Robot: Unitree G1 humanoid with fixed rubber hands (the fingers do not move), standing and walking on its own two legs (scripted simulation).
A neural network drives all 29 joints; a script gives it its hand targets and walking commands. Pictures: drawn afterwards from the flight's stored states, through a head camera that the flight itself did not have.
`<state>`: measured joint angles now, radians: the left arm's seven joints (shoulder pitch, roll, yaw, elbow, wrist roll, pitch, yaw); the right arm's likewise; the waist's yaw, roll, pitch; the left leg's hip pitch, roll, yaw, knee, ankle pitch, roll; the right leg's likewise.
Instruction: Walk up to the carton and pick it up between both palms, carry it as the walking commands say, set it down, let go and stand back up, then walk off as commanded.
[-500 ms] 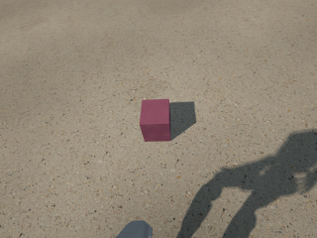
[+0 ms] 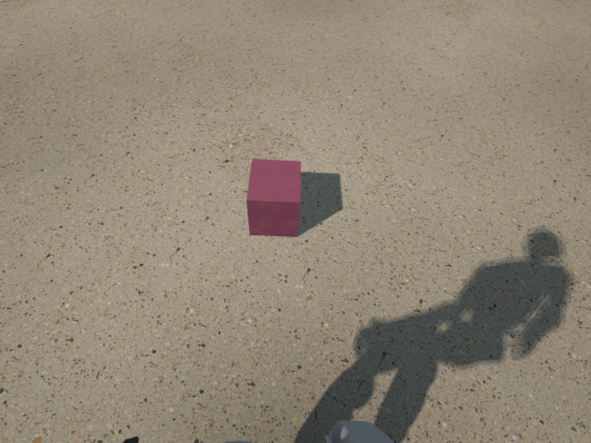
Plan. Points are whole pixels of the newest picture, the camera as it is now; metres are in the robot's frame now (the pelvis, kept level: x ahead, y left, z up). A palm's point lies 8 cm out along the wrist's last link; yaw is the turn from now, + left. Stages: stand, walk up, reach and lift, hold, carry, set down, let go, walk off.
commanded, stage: walk off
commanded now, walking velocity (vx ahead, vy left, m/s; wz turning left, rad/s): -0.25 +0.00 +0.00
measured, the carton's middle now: (274, 198) +1.03 +0.06 -0.65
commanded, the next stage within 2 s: stand in 1.72 s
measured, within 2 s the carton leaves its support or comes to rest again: neither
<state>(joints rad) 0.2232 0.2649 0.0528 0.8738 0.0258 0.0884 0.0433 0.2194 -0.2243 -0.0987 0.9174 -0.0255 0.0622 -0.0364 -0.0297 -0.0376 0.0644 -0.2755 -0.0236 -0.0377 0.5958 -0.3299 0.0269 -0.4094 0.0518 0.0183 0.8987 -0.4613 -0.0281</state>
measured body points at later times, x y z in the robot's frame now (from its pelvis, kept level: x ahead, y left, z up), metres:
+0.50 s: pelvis -0.14 -0.06 +0.01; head -0.12 -0.09 +0.46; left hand -0.09 +0.22 -0.11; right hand -0.06 -0.32 -0.14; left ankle -0.10 +0.09 -0.66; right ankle -0.18 -0.14 -0.73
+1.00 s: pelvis -0.29 -0.03 +0.00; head -0.26 -0.02 +0.45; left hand -0.20 +0.24 -0.14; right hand -0.20 -0.30 -0.13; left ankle -0.33 +0.11 -0.72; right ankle -0.18 -0.14 -0.73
